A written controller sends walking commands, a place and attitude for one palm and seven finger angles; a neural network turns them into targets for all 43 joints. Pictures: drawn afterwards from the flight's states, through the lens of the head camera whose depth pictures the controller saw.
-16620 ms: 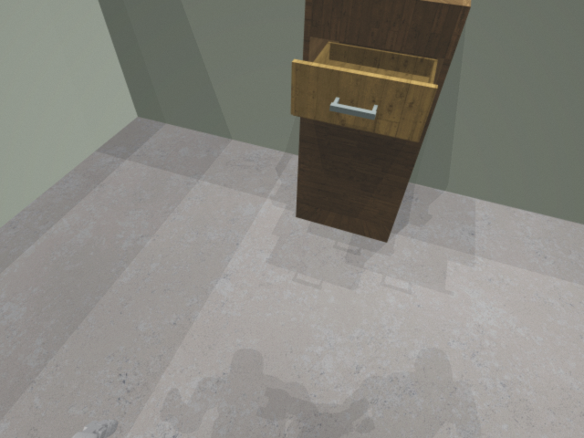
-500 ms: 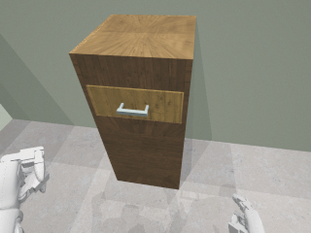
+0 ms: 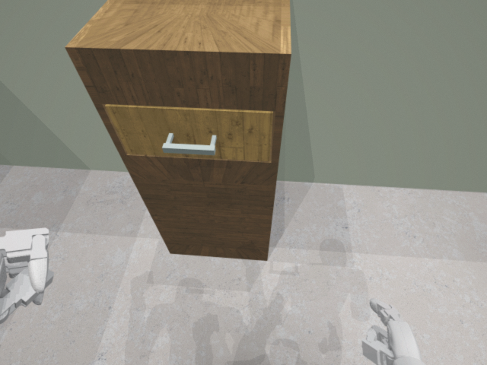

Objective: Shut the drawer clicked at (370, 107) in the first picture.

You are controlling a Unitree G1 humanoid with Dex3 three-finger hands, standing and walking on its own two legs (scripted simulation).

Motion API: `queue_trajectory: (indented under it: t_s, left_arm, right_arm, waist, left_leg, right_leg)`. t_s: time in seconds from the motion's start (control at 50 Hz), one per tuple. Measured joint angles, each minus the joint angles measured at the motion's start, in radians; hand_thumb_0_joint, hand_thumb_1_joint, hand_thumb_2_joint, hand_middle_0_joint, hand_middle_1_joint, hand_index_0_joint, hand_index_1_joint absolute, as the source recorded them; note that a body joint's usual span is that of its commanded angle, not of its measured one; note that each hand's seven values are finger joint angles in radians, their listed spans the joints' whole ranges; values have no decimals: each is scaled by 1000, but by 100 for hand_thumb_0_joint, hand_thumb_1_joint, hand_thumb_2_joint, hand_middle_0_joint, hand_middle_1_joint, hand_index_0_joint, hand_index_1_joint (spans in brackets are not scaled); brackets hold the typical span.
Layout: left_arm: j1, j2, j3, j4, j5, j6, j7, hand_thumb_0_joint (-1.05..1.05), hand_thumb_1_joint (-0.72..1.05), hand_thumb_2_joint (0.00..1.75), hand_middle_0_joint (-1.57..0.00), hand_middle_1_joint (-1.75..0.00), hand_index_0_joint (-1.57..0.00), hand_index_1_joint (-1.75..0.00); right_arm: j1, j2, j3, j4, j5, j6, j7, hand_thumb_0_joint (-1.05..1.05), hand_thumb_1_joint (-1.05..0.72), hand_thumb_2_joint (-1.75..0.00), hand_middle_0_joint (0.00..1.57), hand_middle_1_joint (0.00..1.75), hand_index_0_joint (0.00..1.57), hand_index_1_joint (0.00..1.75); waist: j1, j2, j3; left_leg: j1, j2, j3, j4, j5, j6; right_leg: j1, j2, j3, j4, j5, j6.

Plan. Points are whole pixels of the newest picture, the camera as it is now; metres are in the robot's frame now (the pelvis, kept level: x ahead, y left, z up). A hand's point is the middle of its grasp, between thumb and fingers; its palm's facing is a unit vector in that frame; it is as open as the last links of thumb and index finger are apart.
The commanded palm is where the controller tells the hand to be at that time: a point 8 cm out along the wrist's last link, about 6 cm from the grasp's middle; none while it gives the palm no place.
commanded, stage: step back with the hand held close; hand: left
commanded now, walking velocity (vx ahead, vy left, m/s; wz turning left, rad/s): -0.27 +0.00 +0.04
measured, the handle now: (190, 143) +0.59 +0.18 -0.03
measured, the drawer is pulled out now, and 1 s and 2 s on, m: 0.00 0.00 0.00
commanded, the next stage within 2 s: stop stepping back and stand still in 0.82 s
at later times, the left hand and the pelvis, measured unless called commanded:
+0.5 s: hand out of the picture +0.08 +0.25 +0.16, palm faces +0.40 -0.76 -0.51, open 3.3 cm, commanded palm +0.01 +0.29 +0.17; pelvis -0.09 +0.00 -0.01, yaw +6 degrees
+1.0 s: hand out of the picture +0.00 +0.23 +0.17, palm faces +0.33 -0.82 -0.46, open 3.3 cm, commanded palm -0.07 +0.27 +0.17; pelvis -0.19 -0.01 -0.01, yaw +1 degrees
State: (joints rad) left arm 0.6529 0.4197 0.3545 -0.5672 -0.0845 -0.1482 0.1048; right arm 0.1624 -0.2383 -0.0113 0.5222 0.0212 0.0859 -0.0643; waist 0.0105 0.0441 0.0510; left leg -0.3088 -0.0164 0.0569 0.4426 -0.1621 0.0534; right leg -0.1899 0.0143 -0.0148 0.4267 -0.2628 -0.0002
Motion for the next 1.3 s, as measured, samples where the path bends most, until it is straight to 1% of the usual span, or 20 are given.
queue_trajectory:
  t_s: [0.3,0.4,0.48,0.52,0.56,0.6,0.64,0.66,0.7,0.72,0.74,0.8,0.86,0.96,1.04,1.1,1.14,1.2,1.26,1.3]
  left_arm:
    - [-3,-20,14,-5,27,-65,27,2,88,90,-140,-160,-140,-160]
    - [-21,-17,18,-20,47,-80,28,2,88,90,-140,-160,-140,-160]
    - [-30,3,38,-45,51,-97,28,2,88,90,-140,-160,-140,-160]
    - [-25,4,51,-49,52,-109,26,2,88,90,-140,-160,-140,-160]
    - [-17,-2,54,-50,49,-115,28,2,88,90,-140,-160,-140,-160]
    - [-18,-16,40,-47,47,-114,38,2,88,90,-140,-160,-141,-160]
    - [-28,-36,19,-39,50,-106,47,2,88,90,-140,-160,-141,-160]
    - [-35,-44,12,-36,53,-101,49,2,88,90,-140,-160,-141,-160]
    - [-50,-47,5,-37,51,-93,53,2,88,90,-140,-160,-141,-160]
    - [-65,-41,5,-42,50,-94,54,2,88,90,-140,-160,-141,-160]
    - [-93,-29,8,-38,53,-95,54,2,88,90,-140,-160,-141,-160]
    - [-127,7,39,-24,50,-105,51,2,88,90,-140,-160,-141,-160]
    - [-79,17,66,-59,35,-89,48,2,88,90,-140,-160,-141,-160]
    - [-11,8,55,-141,25,-84,43,2,89,90,-140,-160,-140,-160]
    - [16,39,65,-144,25,-84,38,2,89,90,-140,-160,-140,-160]
    - [25,28,42,-104,22,-76,28,2,88,90,-140,-160,-141,-160]
    - [51,24,44,-85,25,-68,34,2,88,90,-140,-160,-141,-160]
    - [72,-3,49,-53,31,-68,52,2,88,90,-140,-160,-141,-160]
    - [26,-31,26,0,40,-73,60,2,88,90,-140,-160,-141,-160]
    - [-12,-48,13,40,44,-71,61,2,88,90,-140,-160,-141,-160]
  right_arm:
    - [9,14,14,-3,-11,-68,-6,2,-90,-90,21,30,20,30]
    - [29,15,13,7,-19,-98,-11,2,-90,-90,21,30,20,30]
    - [33,17,11,15,-21,-117,-9,2,-90,-90,21,30,20,30]
    - [25,17,8,27,-23,-120,-4,2,-90,-90,21,30,20,30]
    - [20,18,0,37,-22,-118,4,2,-90,-90,21,30,20,30]
    - [14,21,-12,60,-23,-112,14,2,-90,-90,21,30,20,30]
    - [15,28,-17,83,-24,-98,18,2,-90,-90,21,30,20,30]
    - [18,32,-15,88,-25,-92,15,2,-90,-90,21,30,20,30]
    - [26,31,-5,79,-22,-91,5,2,-90,-90,21,30,20,30]
    - [24,25,-4,69,-22,-97,-1,2,-90,-90,21,30,20,30]
    - [12,30,-7,70,-27,-107,-7,2,-90,-90,21,30,20,30]
    - [-17,64,-8,83,-41,-148,4,2,-90,-90,21,30,20,30]
    - [-8,89,1,79,-44,-176,31,2,-90,-90,21,30,20,30]
    - [7,101,14,79,-43,-199,56,2,-90,-90,21,30,20,30]
    - [20,101,25,60,-38,-196,51,2,-90,-90,21,30,20,30]
    - [24,73,17,90,-32,-164,43,2,-90,-90,21,30,20,30]
    - [56,58,14,113,-22,-146,36,2,-90,-90,21,30,20,30]
    - [106,30,5,125,-11,-146,14,2,-90,-90,21,30,20,30]
    - [130,-3,-18,141,-7,-168,-6,2,-90,-90,21,30,20,30]
    - [122,-8,-21,151,-6,-170,-10,2,-90,-90,21,30,20,30]
  waist:
    - [-7,4,-10]
    - [-11,-7,2]
    - [-15,-15,19]
    - [-9,-11,22]
    - [-2,-9,14]
    - [9,-23,4]
    - [14,-50,-14]
    - [13,-64,-24]
    - [2,-79,-39]
    - [-11,-73,-37]
    - [-19,-82,-19]
    - [-16,-103,21]
    - [-18,-85,12]
    - [-4,-57,-18]
    - [-20,-65,-37]
    - [-21,-41,-27]
    - [-13,-59,-57]
    - [-21,-65,-98]
    - [-38,-44,-106]
    - [-25,-61,-90]
  left_leg:
    - [-94,6,-31,49,53,14]
    - [-118,-5,-51,48,61,17]
    - [-141,-9,-51,60,85,16]
    - [-160,-1,-46,89,49,14]
    - [-192,1,-46,145,-66,-7]
    - [-228,-13,-54,281,-169,-38]
    - [-217,-23,-52,392,-215,-47]
    - [-185,-19,-49,383,-221,-48]
    - [-87,-3,-54,225,-187,-48]
    - [-68,6,-62,146,-86,-34]
    - [-85,-2,-64,147,-29,-24]
    - [-102,2,-50,140,-13,-13]
    - [-114,41,-48,100,16,-20]
    - [-145,95,-26,43,79,-36]
    - [-200,86,-17,46,92,-51]
    - [-237,63,-56,226,-95,-68]
    - [-218,30,-51,329,-135,-64]
    - [-96,20,-31,220,-112,-48]
    - [7,18,-46,72,-99,-31]
    - [24,7,-36,68,-78,-33]
  right_leg:
    - [-81,10,-30,45,45,8]
    - [-112,34,0,84,11,8]
    - [-135,47,17,116,55,-6]
    - [-146,49,11,128,53,-13]
    - [-158,50,11,127,59,-17]
    - [-166,41,21,119,74,-20]
    - [-168,24,38,102,92,-13]
    - [-170,17,45,92,101,-8]
    - [-193,11,46,96,111,3]
    - [-218,14,37,124,98,10]
    - [-252,15,47,189,32,15]
    - [-343,58,89,472,-149,15]
    - [-337,80,63,566,-198,25]
    - [-186,48,16,390,-219,29]
    - [-6,11,-9,75,-142,-3]
    - [-7,18,-13,59,-66,-19]
    - [-5,1,4,51,-63,-19]
    - [6,-10,9,46,-65,-13]
    - [7,-12,-21,85,-91,-4]
    - [19,-25,-12,89,-82,-5]
